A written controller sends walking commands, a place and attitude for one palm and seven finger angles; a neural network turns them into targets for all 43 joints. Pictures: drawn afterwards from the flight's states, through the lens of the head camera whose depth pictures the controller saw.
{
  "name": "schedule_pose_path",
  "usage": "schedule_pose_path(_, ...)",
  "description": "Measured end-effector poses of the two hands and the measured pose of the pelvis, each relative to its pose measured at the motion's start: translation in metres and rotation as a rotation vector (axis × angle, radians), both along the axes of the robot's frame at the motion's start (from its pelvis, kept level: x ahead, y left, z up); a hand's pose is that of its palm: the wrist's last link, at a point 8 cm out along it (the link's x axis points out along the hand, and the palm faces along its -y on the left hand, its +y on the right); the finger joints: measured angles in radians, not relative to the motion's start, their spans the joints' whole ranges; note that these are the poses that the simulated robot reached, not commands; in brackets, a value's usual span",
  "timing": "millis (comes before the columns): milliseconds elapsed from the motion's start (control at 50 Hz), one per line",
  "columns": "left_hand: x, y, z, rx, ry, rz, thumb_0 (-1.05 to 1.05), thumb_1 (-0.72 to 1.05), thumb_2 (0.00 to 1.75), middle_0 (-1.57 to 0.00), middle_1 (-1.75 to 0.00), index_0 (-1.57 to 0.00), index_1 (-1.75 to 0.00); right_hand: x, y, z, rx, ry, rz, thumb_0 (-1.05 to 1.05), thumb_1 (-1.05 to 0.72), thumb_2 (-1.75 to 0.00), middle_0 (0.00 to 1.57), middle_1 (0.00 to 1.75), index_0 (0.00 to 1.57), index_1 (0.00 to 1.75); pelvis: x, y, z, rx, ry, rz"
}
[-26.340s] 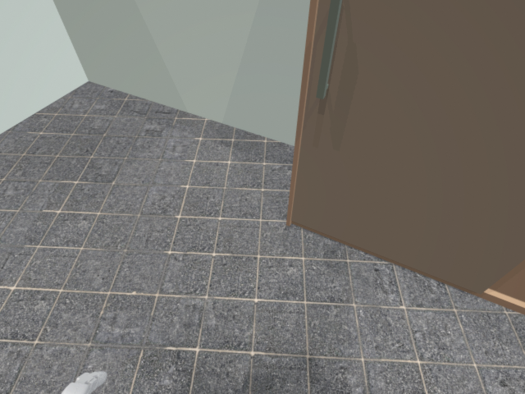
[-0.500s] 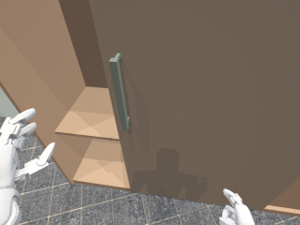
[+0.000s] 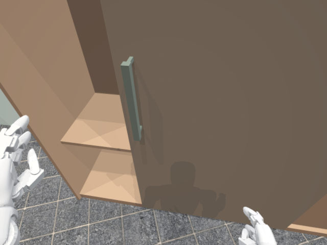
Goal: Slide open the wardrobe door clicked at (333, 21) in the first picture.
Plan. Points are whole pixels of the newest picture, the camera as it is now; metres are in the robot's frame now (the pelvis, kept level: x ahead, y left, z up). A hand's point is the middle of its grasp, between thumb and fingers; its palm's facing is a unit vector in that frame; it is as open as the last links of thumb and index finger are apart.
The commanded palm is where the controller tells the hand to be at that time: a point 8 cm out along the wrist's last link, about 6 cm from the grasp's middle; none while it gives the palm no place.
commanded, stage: step back with the hand held close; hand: left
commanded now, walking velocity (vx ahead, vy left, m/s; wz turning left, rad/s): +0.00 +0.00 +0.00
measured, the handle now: (134, 103) +0.48 +0.16 +0.11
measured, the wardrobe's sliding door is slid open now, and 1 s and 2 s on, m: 0.42 0.42 0.42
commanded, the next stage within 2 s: stop stepping back and stand still in 1.50 s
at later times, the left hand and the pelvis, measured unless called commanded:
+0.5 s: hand (24, 181) +0.17 +0.29 +0.15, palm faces +0.38 -0.80 -0.47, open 7.4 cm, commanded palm +0.10 +0.32 +0.17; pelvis -0.04 +0.03 -0.01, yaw -1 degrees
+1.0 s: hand out of the picture +0.10 +0.30 +0.16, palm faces +0.47 -0.77 -0.43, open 7.4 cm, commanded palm +0.03 +0.34 +0.17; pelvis -0.10 +0.03 -0.02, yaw +2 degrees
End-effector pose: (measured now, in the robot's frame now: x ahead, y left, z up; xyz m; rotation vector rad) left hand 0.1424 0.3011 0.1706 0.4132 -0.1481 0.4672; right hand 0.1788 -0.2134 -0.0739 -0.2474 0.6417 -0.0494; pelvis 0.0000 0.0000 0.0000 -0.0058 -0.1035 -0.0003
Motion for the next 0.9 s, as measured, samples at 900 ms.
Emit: schedule_pose_path(900,-0.078,0.035,-0.001,0.158,-0.144,-0.059,0.02,0.88,0.9,-0.21,-0.3,-0.21,-0.31,-0.115,0.013,-0.009,-0.078,0.067,-0.074,0.01,-0.9,-0.9,0.2,0.3,0.2,0.3,-0.091,0.032,-0.018,-0.039,0.095,0.016)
